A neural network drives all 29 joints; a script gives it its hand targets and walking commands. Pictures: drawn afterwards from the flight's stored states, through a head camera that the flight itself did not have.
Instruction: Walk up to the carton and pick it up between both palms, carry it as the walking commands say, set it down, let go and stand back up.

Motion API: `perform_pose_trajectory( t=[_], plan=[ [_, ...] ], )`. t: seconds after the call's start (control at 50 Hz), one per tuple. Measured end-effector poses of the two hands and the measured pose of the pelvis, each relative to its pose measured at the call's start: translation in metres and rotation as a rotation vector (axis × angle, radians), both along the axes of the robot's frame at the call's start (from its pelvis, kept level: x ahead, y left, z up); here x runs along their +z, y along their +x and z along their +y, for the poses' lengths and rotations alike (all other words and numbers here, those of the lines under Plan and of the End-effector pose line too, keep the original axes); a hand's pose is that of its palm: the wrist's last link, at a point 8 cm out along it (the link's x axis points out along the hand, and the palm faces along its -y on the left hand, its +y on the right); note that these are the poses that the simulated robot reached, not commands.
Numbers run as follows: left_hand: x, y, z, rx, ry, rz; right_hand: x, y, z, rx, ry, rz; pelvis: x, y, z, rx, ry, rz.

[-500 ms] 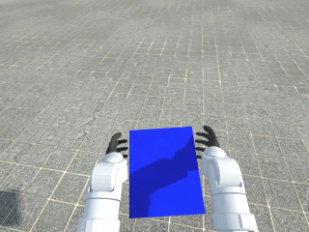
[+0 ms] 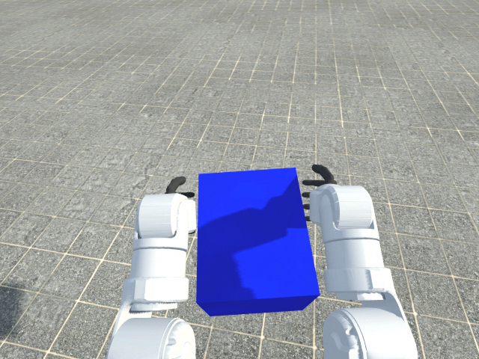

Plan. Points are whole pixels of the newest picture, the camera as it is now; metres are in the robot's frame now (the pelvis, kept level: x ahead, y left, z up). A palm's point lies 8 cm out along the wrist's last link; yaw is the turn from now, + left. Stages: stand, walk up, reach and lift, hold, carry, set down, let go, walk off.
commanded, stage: carry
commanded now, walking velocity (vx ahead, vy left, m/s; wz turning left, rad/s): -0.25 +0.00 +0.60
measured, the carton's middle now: (251, 243) +0.35 -0.02 +0.01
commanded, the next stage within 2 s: none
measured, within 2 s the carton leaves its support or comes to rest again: neither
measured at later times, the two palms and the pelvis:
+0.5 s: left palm (129, 326) +0.19 +0.16 +0.07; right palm (308, 282) +0.24 -0.09 +0.07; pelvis -0.10 -0.02 -0.01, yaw +13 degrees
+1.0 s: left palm out of the picture +0.00 +0.14 +0.08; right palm out of the picture +0.11 -0.09 +0.08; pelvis -0.23 -0.10 +0.01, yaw +27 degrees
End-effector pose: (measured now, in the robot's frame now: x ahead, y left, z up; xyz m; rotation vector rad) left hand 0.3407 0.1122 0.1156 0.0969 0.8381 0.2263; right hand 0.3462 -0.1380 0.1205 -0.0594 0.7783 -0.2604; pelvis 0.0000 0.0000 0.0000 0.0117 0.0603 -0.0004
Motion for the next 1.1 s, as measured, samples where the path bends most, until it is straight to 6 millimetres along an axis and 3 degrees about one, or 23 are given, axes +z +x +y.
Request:
perform_pose_trajectory(
  t=[0.18,0.3,0.48,0.6,0.76,0.86,0.92,0.98,1.1],
  plan=[
    [-0.050,-0.056,0.024,0.097,-0.059,0.020,-0.047,-0.045,0.025,-0.016,0.048,0.024,-0.009,-0.025,0.002,0.054,-0.002,-0.002],
    [-0.055,-0.094,0.039,0.159,-0.050,-0.017,-0.058,-0.064,0.040,0.097,0.069,-0.004,-0.014,-0.051,-0.007,0.086,-0.018,-0.007],
    [-0.046,-0.147,0.043,0.196,-0.036,-0.033,-0.050,-0.105,0.046,0.151,0.063,-0.015,-0.012,-0.090,-0.018,0.213,-0.001,-0.015],
    [-0.043,-0.197,0.068,0.241,-0.059,-0.043,-0.034,-0.137,0.075,0.220,0.024,-0.024,-0.005,-0.123,-0.014,0.278,-0.026,-0.011],
    [-0.030,-0.267,0.088,0.457,-0.078,-0.049,-0.018,-0.165,0.112,0.404,0.005,-0.014,0.010,-0.159,-0.040,0.358,-0.064,0.009],
    [-0.024,-0.297,0.073,0.514,-0.054,-0.074,-0.023,-0.186,0.100,0.447,0.047,-0.030,0.006,-0.186,-0.067,0.405,-0.061,0.034],
    [-0.027,-0.314,0.053,0.499,-0.026,-0.073,-0.034,-0.204,0.079,0.441,0.082,-0.028,0.000,-0.205,-0.084,0.419,-0.052,0.033],
    [-0.031,-0.334,0.034,0.453,-0.019,-0.029,-0.043,-0.229,0.056,0.433,0.087,0.013,0.006,-0.223,-0.095,0.457,-0.008,0.017],
    [-0.026,-0.374,0.020,0.441,-0.013,-0.028,-0.034,-0.270,0.043,0.422,0.073,0.006,0.011,-0.260,-0.110,0.527,0.040,0.008]
  ],
)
